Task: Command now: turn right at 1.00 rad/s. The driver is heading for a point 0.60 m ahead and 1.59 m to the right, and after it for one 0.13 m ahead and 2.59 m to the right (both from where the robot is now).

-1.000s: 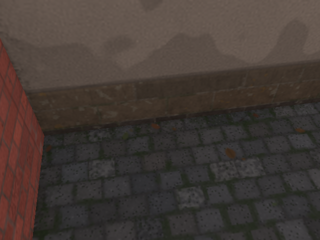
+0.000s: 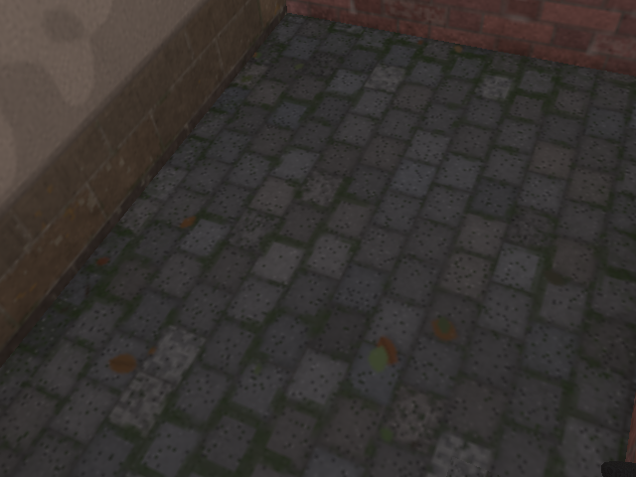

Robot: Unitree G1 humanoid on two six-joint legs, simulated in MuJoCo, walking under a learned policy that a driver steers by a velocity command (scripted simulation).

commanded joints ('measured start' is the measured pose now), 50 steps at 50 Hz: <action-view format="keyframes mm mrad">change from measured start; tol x64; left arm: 1 -101 165 44 -99 -11 5 43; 50 -165 106 -42 -103 2 -148 -26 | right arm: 1 -85 -38 -2 -114 -16 -14 -5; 50 -8 -48 110 -93 -46 -59 -7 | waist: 1 -12 -161 -146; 50 -107 85 -258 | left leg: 1 -180 -3 -76 10 116 -5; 16 532 427 -784 -1011 -511 273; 29 529 260 121 -1071 5 107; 34 679 269 278 -524 1481 109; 38 -198 22 -29 352 15 -20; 50 504 36 98 -808 762 50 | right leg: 1 200 -197 387 -273 354 -212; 17 -652 6 158 515 15 -12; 34 70 175 -327 -94 2 -99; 37 822 -209 549 -341 240 -416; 47 396 -78 181 -187 1552 -122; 50 197 31 164 84 769 -51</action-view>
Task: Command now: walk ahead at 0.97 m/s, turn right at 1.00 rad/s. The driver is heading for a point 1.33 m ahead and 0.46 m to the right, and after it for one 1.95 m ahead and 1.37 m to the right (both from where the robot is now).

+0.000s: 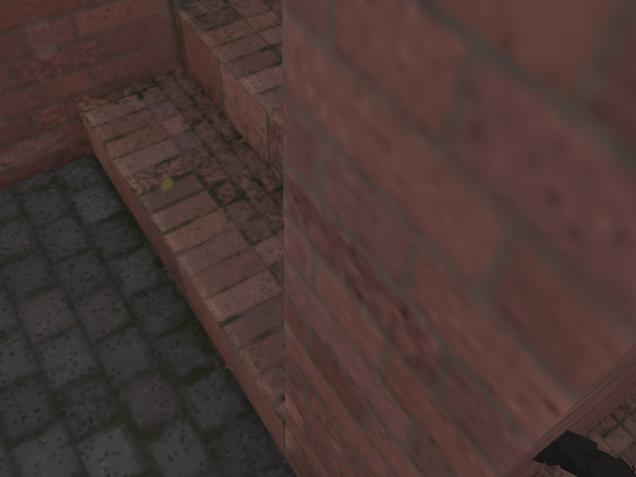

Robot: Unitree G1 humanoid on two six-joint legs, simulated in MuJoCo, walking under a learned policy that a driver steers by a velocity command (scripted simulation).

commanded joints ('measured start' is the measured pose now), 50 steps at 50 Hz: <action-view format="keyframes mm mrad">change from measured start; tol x16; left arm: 1 -168 3 -10 -184 -31 -22 -17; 4 69 -26 -44 -171 11 49 41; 9 -27 29 -42 -172 -13 41 52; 15 -475 41 -48 -320 1 -29 -40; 50 -269 -9 -55 4 8 -53 0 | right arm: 1 -19 -136 -65 -85 -27 -36 -30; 4 -237 -89 -53 -191 -19 -13 -37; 12 -125 -140 -112 -133 39 4 17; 21 -368 -100 -74 -129 18 -49 55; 50 -244 -97 -50 72 39 -67 43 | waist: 1 -60 279 -324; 11 7 155 -413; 13 -28 -61 -152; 15 -57 -256 -229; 21 39 28 -261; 50 9 41 -308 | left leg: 1 352 145 -69 -210 537 39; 3 201 343 -224 -203 711 130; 7 204 253 23 -177 566 108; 8 316 268 21 -117 1046 43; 10 418 249 75 24 1445 -43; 12 275 166 130 -29 120 32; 14 185 121 170 3 -158 -26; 29 670 147 158 -3 75 26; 49 678 229 145 -179 198 16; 50 650 210 148 -227 -31 28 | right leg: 1 -136 -24 -25 395 5 26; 2 -65 -8 -101 585 -318 26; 4 2 -127 -94 633 -309 37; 9 -141 -113 -114 145 -232 16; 10 -112 -118 -116 67 40 36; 13 -107 -211 81 -164 112 -1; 14 -63 -296 167 -139 418 -13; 21 -214 -247 241 -158 12 -20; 31 -398 -205 250 -282 -37 4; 50 -223 -208 154 -346 31 72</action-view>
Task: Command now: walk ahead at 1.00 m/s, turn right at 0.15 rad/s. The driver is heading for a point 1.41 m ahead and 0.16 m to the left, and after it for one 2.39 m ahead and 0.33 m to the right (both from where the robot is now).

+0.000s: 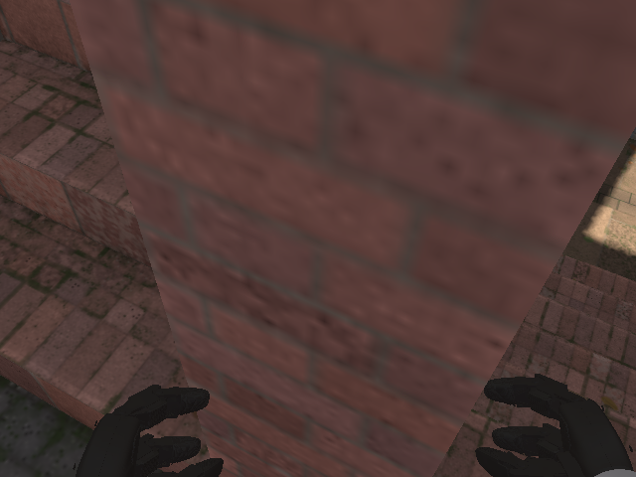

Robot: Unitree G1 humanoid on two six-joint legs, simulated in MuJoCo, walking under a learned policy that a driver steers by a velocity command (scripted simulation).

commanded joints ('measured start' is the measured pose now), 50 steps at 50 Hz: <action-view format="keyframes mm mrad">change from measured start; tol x8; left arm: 1 -36 102 22 -13 18 -8 15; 19 23 134 4 68 14 -10 13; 27 -139 167 4 -3 15 -7 -2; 34 39 135 -16 42 25 20 -43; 42 -306 216 -9 -25 6 10 -17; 50 -151 164 -28 -10 24 20 -49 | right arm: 1 -79 -138 -35 -62 14 -11 -20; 18 -164 -203 -25 -26 1 -19 -5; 27 -29 -199 -8 -11 4 -41 9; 35 -185 -227 -12 -39 15 -33 18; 43 23 -201 8 -20 4 -42 17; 50 -114 -245 5 -73 25 -45 19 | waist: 1 -20 38 -214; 19 3 72 -200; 24 -76 -122 -173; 33 50 202 -266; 40 -111 -214 -171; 47 -36 122 -201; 50 10 139 -232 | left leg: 1 425 147 -227 -91 -15 -54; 15 252 188 -284 -247 -309 -58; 25 367 101 -291 -103 -112 -89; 33 -63 177 -352 -394 -493 -106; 40 270 49 -311 -40 -53 -130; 42 251 48 -328 -32 -14 -128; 47 -49 102 -425 -293 -341 -116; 50 -108 96 -419 -350 -376 -141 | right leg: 1 -252 -106 48 -135 5 -49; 19 -217 -119 -60 -61 -137 -25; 24 -370 -172 51 -286 -311 -31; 33 111 -100 -131 100 8 20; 37 -80 -182 -73 -94 -90 -28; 39 -279 -241 65 -272 -408 -51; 40 -317 -248 73 -310 -427 -47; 50 150 -153 -125 -17 -33 28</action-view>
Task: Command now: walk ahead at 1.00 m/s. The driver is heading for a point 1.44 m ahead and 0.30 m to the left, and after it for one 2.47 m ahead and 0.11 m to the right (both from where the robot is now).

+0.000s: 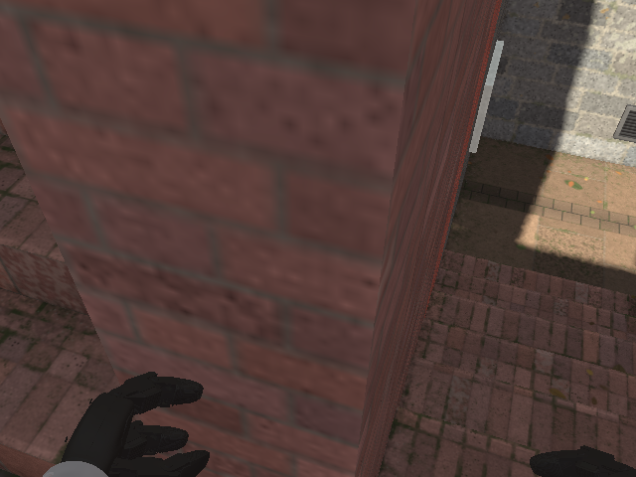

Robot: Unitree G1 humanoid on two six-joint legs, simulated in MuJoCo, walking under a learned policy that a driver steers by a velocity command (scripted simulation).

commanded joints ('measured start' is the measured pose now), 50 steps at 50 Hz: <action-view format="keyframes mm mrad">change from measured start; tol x4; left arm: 1 -58 92 25 -70 13 -18 0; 9 -212 141 43 -126 -8 -20 15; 17 -68 93 31 -105 8 -25 1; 23 -92 118 51 -91 3 -8 7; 34 67 70 74 -19 2 19 7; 50 168 21 91 76 0 51 32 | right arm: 1 -227 -139 -40 -131 15 -22 -3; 9 -99 -106 -39 -135 6 -21 -10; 17 -212 -130 -44 -181 8 -20 -5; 23 -74 -96 -51 -127 14 1 -7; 32 -53 -87 -67 -76 10 17 -16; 37 57 -69 -74 -10 3 42 -14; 50 93 -56 -84 71 1 56 -27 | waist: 1 83 99 -150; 7 -22 -146 -154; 15 61 93 -159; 22 3 -81 -118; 29 46 3 -94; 36 38 -62 -80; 50 60 -2 -52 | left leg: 1 -73 165 -200 -199 -448 -67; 8 161 97 -141 36 -183 -71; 13 -16 142 -207 -110 -373 -61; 16 -49 153 -222 -162 -421 -63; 22 125 113 -155 26 -232 -53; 30 8 124 -164 4 -349 -28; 36 94 115 -148 75 -282 1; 41 33 125 -165 38 -347 18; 50 58 117 -159 41 -289 36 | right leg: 1 152 -79 45 39 -111 6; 5 -60 -136 136 -109 -342 -21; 8 -117 -151 159 -164 -396 -26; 16 108 -81 39 26 -137 10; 23 -140 -141 121 -67 -338 -21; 30 -55 -118 77 32 -223 -21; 37 -136 -136 89 40 -252 -33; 43 -59 -122 56 93 -130 -28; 50 -58 -115 41 113 -79 -32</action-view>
